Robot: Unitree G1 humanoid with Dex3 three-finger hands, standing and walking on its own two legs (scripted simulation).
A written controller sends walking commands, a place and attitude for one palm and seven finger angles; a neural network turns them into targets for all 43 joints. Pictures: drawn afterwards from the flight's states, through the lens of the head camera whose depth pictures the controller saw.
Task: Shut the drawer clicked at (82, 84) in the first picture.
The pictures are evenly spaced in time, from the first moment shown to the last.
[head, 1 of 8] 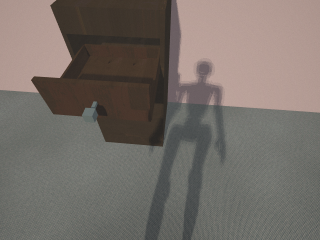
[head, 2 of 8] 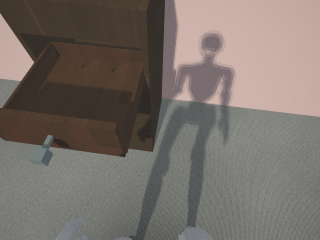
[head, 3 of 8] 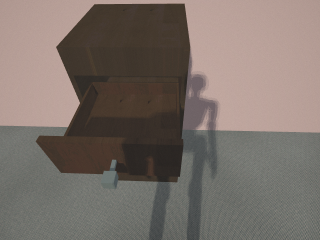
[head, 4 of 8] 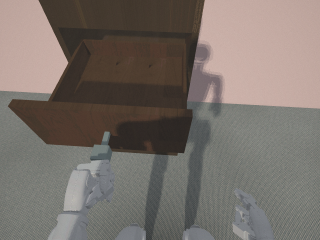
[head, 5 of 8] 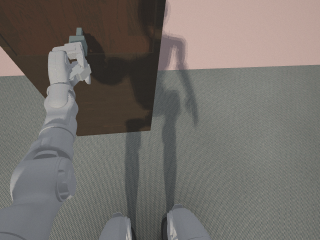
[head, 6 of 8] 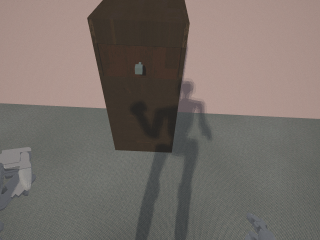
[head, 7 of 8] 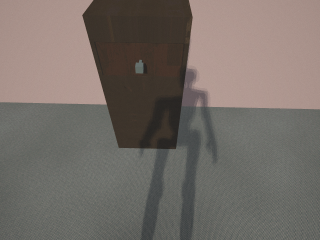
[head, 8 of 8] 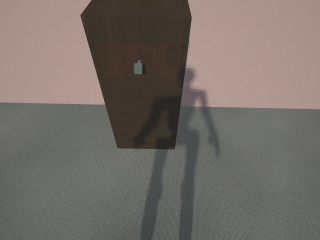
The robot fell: no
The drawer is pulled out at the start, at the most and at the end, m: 0.30 0.30 0.00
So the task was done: yes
